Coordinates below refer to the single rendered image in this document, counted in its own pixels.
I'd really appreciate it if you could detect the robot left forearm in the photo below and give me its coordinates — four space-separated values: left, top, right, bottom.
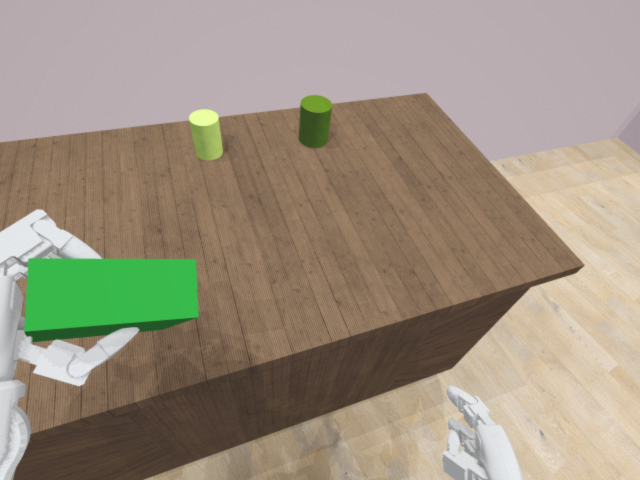
0 380 31 480

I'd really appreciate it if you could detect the table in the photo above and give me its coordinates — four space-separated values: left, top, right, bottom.
0 93 584 480

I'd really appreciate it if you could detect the sponge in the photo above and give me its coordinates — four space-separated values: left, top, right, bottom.
24 258 199 342

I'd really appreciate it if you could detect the robot right hand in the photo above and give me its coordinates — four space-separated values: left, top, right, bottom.
443 385 523 480

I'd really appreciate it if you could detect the robot left hand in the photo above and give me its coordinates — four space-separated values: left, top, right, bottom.
0 209 139 386

